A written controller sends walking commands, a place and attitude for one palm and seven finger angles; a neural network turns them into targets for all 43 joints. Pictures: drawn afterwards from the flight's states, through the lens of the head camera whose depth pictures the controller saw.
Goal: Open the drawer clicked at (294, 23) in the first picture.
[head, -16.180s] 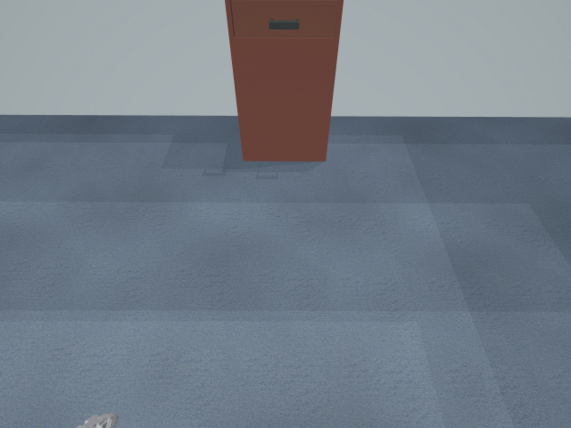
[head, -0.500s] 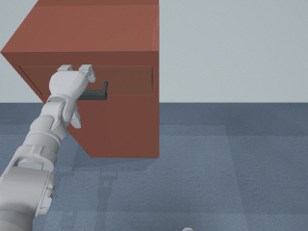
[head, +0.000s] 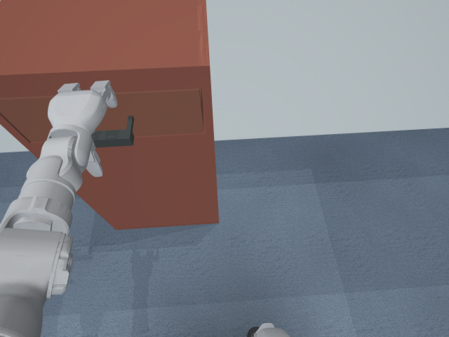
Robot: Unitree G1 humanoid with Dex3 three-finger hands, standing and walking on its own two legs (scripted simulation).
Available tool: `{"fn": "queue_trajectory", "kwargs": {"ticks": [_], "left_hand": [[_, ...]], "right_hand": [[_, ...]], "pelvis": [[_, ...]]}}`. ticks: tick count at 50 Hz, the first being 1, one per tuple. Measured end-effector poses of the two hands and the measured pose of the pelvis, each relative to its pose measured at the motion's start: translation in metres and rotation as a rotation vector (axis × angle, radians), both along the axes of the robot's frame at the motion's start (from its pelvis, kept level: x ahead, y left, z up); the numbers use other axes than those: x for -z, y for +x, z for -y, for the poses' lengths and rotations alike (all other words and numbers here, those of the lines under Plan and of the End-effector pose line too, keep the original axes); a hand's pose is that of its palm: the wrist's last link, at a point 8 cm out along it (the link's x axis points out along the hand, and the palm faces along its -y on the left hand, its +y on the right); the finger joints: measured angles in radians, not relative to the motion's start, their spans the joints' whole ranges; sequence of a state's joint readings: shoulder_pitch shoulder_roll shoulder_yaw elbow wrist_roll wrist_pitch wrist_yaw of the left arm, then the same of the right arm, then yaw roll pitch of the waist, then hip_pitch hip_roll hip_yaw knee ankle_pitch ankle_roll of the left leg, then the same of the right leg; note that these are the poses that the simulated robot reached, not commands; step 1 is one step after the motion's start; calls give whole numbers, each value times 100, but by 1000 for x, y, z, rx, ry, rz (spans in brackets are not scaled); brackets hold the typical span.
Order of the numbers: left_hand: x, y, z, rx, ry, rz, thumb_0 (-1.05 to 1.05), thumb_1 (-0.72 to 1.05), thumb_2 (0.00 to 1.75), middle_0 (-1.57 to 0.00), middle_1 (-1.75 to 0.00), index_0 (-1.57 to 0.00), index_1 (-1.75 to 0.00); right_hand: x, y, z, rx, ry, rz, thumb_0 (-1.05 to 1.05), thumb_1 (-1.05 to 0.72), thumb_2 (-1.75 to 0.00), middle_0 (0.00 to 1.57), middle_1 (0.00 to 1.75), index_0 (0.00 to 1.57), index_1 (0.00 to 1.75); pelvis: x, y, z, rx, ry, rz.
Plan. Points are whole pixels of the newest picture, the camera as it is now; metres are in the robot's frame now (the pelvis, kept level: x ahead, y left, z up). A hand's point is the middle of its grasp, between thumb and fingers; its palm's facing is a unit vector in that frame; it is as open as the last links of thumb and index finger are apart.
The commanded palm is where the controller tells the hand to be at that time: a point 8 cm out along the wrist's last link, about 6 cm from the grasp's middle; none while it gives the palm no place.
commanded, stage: move the hooked fingers above the handle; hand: left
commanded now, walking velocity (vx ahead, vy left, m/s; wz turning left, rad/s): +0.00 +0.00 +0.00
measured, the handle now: (105, 130) +0.54 +0.24 -0.01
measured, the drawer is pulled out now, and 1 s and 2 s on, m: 0.00 0.00 0.00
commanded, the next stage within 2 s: lower the fingers behind the handle in 0.46 s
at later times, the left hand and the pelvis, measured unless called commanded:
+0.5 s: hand (91, 131) +0.49 +0.23 +0.05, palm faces -0.07 -0.02 -1.00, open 13.8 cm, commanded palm +0.47 +0.23 +0.11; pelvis +0.00 +0.00 +0.00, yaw +1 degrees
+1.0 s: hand (95, 141) +0.48 +0.23 +0.03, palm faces -0.05 -0.03 -1.00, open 13.8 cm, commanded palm +0.47 +0.24 +0.08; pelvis +0.00 +0.00 -0.01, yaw +1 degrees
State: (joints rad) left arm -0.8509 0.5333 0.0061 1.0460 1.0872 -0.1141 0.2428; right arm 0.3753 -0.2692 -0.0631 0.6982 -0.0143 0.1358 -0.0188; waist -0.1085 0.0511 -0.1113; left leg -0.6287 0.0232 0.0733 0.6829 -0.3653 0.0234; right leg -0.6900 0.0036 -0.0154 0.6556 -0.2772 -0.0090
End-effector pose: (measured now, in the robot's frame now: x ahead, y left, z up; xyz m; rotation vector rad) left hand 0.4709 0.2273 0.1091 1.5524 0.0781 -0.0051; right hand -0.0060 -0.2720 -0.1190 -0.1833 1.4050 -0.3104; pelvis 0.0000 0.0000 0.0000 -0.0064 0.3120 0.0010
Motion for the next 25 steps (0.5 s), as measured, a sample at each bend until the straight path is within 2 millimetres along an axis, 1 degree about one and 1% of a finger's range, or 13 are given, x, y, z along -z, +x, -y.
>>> {"fn": "queue_trajectory", "kwargs": {"ticks": [7, 11, 16, 20, 25], "left_hand": [[4, -8, -10, 10, 7, -19, 0, -49, 30, -32, -120, -32, -120], [0, -9, -8, 29, 5, 5, 0, -49, 30, -32, -120, -32, -120], [-3, -5, -5, 17, -2, 23, 0, -49, 30, -32, -120, -32, -120], [-3, -2, -5, 0, -4, 11, 0, -49, 30, -32, -120, -32, -120], [1, -2, -4, 7, -4, -14, 0, -49, 30, -32, -120, -32, -120]], "right_hand": [[0, 16, -2, -27, -3, 22, 1, -90, -90, 20, 30, 21, 30], [0, 28, -2, -51, -6, 39, 1, -90, -90, 20, 30, 21, 30], [0, 41, -3, -64, -6, 68, 1, -90, -90, 20, 30, 21, 30], [-1, 45, -4, -63, -2, 85, 1, -90, -90, 20, 30, 21, 30], [0, 43, -6, -57, 3, 79, 0, -90, -90, 20, 30, 21, 30]], "pelvis": [[-1, 1, -1, -15, -3, 7], [-1, 2, -2, -27, -5, 7], [0, 3, -3, -29, -6, 6], [0, 3, -3, -24, -6, 6], [-1, 5, -3, -20, -5, 8]]}}
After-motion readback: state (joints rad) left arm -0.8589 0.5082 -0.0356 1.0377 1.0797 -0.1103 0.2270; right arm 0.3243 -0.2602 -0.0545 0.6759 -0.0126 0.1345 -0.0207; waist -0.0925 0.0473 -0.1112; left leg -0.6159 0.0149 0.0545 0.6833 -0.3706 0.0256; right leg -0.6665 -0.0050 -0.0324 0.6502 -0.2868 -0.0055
